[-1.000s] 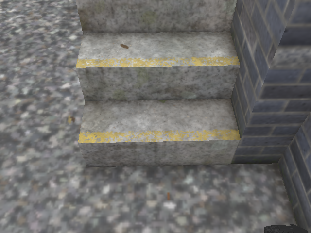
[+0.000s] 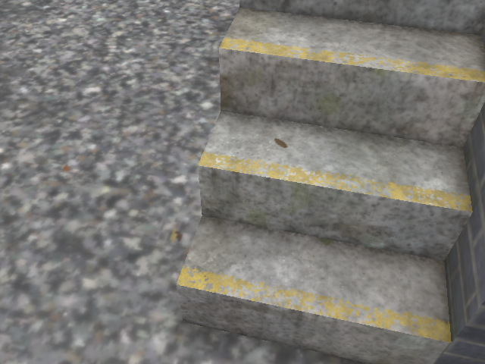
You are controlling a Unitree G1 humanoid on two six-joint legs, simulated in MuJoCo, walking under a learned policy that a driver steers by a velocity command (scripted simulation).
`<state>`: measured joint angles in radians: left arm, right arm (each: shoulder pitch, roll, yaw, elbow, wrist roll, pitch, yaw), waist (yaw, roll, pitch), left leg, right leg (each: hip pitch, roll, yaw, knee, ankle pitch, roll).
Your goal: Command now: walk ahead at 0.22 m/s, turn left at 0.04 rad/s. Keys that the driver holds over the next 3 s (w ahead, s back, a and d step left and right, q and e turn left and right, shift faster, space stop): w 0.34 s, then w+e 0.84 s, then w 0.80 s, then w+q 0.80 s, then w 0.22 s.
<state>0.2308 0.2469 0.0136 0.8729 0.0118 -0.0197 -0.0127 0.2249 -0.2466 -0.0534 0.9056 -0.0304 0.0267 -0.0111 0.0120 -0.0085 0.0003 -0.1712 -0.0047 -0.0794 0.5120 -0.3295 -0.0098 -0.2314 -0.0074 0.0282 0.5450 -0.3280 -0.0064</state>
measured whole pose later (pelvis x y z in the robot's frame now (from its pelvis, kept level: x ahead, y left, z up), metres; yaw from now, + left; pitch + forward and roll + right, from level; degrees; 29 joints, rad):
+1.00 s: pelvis +0.35 +0.03 -0.01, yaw -17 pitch +0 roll +1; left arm 0.10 0.19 0.03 0.86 0.03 -0.02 0.00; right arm 0.28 -0.25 -0.03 0.93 -0.01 -0.09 -0.01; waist -0.02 0.02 0.02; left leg -0.16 0.04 0.29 0.64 -0.37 0.06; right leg -0.33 0.03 -0.12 0.61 -0.25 -0.12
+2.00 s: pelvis +0.76 -0.09 +0.22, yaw -31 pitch +6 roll -4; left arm -0.20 0.07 -0.07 0.48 -0.02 -0.02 0.03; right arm 0.50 -0.13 0.00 1.09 0.01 -0.08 -0.04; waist -0.09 0.05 0.06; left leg 0.05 0.06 0.07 0.10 -0.21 0.06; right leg -1.26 -0.01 -0.19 1.59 -0.42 -0.11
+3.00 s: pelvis +1.18 -0.20 +0.62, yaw -5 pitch +4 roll -6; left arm 0.15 0.18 -0.04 0.68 -0.02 -0.02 -0.12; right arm 0.48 -0.28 0.03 0.91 -0.14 -0.08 0.10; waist -0.01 0.00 -0.06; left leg -0.31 0.02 -0.06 0.55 -0.31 0.06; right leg -1.68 0.12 0.18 2.46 0.14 -0.12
